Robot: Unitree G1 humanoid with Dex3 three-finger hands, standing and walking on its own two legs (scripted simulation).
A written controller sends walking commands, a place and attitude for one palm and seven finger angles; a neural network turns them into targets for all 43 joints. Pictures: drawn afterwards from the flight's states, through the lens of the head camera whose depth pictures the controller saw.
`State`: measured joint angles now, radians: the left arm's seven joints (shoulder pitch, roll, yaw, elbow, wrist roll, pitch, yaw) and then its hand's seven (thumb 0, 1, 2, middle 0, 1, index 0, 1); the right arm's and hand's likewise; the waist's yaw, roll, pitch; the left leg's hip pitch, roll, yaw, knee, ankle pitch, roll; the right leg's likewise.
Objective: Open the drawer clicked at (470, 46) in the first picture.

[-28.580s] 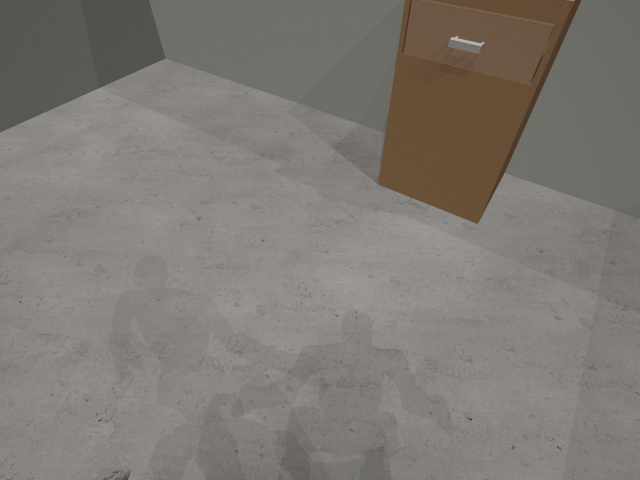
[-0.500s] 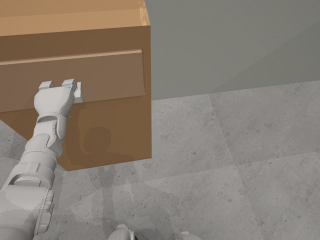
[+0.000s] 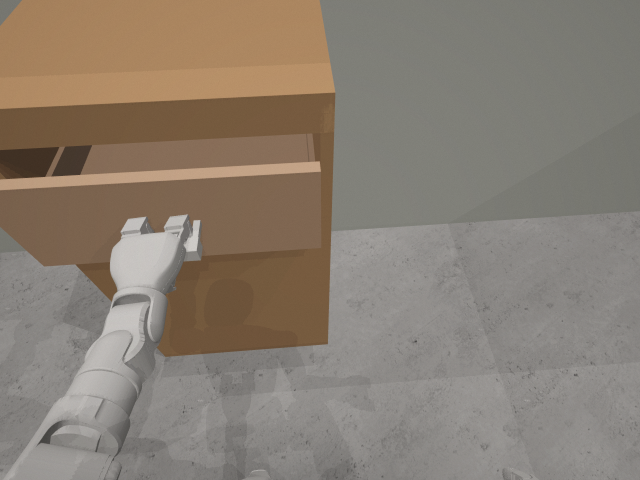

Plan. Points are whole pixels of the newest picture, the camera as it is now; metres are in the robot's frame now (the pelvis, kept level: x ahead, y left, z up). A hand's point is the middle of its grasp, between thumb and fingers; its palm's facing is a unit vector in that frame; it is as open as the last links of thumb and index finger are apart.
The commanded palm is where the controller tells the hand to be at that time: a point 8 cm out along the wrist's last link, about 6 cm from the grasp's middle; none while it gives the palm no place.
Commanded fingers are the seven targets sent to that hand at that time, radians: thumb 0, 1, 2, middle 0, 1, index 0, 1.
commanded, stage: pull the drawer open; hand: left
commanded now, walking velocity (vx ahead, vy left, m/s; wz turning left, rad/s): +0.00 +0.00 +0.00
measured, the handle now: (164, 239) +0.44 +0.23 +0.01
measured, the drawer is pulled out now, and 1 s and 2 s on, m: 0.07 0.20 0.30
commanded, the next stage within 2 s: none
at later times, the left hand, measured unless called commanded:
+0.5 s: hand (159, 319) +0.33 +0.22 -0.01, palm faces -0.03 -0.06 -1.00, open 5.8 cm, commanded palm +0.29 +0.22 +0.04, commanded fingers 0.00 0.90 0.90 -0.40 -1.35 -0.40 -1.35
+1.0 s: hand (150, 370) +0.26 +0.21 -0.01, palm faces -0.02 -0.08 -1.00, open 5.7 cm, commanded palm +0.23 +0.22 +0.04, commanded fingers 0.00 0.90 0.90 -0.40 -1.35 -0.40 -1.35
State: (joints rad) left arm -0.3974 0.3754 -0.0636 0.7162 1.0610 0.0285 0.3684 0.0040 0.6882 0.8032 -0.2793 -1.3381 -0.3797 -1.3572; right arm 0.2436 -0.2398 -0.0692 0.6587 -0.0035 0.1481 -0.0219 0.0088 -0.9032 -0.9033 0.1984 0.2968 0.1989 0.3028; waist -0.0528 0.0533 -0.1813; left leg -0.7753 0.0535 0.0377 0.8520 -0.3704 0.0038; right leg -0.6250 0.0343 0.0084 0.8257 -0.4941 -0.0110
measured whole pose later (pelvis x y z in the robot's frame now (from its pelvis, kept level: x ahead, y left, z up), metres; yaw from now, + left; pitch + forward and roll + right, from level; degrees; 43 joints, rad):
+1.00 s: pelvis -0.01 -0.01 +0.00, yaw +0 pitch +12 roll +0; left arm 0.13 0.34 -0.09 0.23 1.04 0.06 0.39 0.03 0.69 0.81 -0.26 -1.34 -0.41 -1.34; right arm 0.17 -0.23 -0.05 0.61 -0.02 0.11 -0.01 0.01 -0.90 -0.90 0.20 0.30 0.20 0.30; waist -0.01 0.06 -0.16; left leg -0.68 0.05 0.04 0.84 -0.37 -0.02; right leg -0.55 0.04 0.01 0.85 -0.51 -0.03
